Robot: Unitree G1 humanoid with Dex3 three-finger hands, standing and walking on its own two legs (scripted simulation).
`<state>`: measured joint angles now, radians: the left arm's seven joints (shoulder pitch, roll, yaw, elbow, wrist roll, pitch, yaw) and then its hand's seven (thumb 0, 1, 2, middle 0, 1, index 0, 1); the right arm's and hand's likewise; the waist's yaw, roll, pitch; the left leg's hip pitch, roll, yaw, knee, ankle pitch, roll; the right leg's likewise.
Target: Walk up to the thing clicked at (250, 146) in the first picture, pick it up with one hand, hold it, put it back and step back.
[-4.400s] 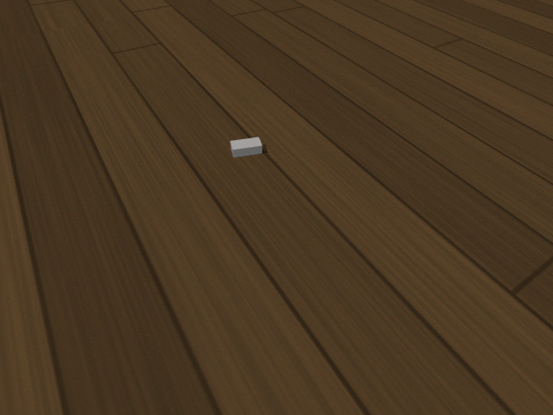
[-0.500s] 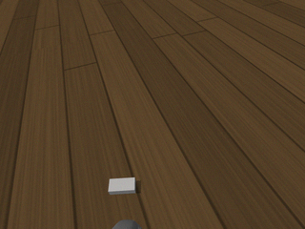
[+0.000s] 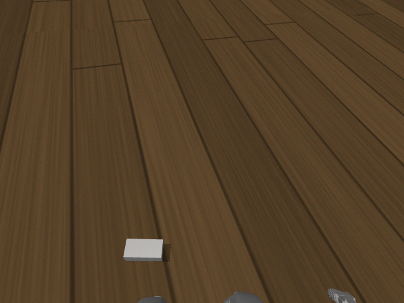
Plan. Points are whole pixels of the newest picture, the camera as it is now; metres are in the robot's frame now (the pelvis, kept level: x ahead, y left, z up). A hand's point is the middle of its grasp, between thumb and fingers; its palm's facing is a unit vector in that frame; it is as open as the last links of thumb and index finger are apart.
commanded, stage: walk up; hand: left
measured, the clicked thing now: (144, 249) +0.43 +0.23 -0.73
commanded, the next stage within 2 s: none
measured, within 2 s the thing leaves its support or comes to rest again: neither
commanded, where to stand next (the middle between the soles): +0.09 +0.00 m, yaw -1 degrees
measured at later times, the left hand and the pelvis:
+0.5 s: hand out of the picture +0.09 +0.27 -0.15, palm faces -0.03 -0.92 -0.39, open 7.4 cm; pelvis +0.02 +0.00 +0.00, yaw +0 degrees
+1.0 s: hand out of the picture +0.13 +0.26 -0.14, palm faces -0.03 -0.93 -0.37, open 7.4 cm; pelvis +0.05 +0.00 +0.01, yaw +0 degrees
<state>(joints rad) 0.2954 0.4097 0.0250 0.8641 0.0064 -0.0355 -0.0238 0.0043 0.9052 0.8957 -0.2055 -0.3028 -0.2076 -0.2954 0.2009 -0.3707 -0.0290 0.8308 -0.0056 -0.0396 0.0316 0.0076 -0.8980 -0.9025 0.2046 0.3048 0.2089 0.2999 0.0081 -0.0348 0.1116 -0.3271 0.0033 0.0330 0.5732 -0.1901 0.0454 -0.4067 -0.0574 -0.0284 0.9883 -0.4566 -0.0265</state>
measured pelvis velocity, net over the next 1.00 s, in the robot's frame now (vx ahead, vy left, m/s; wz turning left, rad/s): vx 0.05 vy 0.00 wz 0.00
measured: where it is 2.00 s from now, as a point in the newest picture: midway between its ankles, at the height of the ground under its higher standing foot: outside the picture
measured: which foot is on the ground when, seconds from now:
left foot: down 0.00-1.00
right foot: up 0.00-0.12, down 0.14-1.00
